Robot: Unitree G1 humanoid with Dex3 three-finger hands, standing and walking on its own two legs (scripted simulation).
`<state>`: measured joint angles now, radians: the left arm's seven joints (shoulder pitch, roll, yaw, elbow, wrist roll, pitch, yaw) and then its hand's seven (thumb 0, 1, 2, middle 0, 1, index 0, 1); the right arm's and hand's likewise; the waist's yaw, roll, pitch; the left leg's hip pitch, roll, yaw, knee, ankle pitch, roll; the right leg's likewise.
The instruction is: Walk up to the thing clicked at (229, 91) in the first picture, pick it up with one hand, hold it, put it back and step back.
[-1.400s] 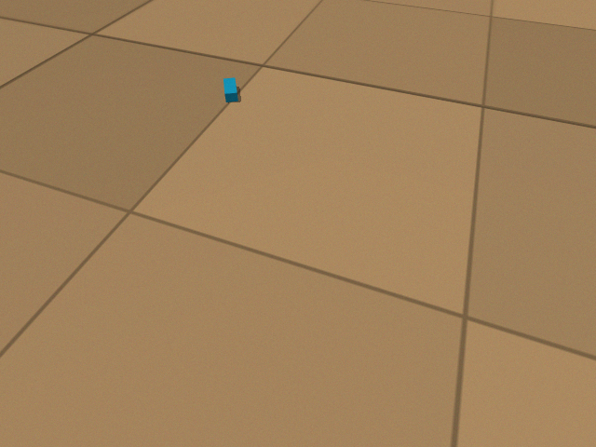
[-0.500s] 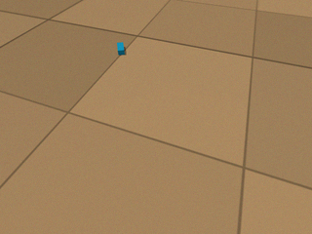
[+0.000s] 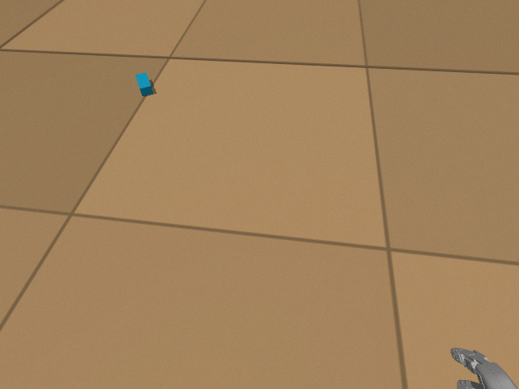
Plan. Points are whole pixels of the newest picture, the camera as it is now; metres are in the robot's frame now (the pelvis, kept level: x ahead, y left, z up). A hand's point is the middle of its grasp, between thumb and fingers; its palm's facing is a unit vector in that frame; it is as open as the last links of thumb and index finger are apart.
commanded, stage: walk up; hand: left
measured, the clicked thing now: (144, 84) +2.07 +0.81 -0.74
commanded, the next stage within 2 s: none
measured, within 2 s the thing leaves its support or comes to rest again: neither
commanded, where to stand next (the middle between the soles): +1.69 +1.09 m, yaw -70 degrees
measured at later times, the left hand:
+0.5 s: hand (116, 246) +0.43 +0.34 -0.14, palm faces -0.28 -0.83 -0.49, open 7.4 cm
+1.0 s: hand (127, 138) +0.77 +0.39 -0.12, palm faces -0.56 -0.62 -0.55, open 7.4 cm
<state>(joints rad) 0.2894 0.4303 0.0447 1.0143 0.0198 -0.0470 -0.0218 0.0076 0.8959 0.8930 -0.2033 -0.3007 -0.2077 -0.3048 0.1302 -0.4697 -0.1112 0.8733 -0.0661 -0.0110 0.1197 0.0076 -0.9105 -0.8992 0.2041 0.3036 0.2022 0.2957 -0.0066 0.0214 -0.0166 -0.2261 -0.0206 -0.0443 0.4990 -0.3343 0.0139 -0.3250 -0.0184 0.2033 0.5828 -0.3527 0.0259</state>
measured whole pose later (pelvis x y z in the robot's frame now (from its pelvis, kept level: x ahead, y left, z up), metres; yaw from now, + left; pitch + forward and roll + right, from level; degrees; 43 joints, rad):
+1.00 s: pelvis +0.50 +0.22 -0.01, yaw -35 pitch +1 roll +1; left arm 0.20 0.45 0.05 0.98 0.00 -0.06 0.04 0.01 0.90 0.89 -0.20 -0.30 -0.21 -0.30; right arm 0.41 -0.45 -0.13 0.82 -0.08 0.05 0.09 0.01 -0.91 -0.90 0.21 0.30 0.20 0.30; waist -0.15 0.06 0.02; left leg -0.24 0.00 0.26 0.62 -0.39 0.07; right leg -0.42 -0.05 -0.13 0.63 -0.23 -0.04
